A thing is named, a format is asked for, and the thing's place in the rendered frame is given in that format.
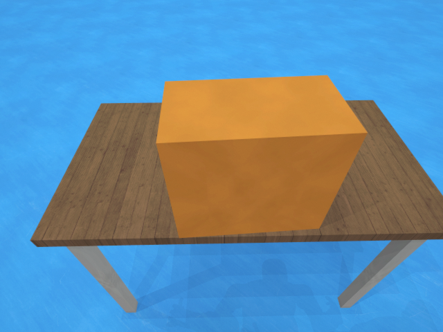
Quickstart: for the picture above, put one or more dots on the carton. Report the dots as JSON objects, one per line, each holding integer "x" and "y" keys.
{"x": 252, "y": 155}

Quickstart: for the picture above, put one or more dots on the table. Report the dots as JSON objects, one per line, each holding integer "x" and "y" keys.
{"x": 113, "y": 193}

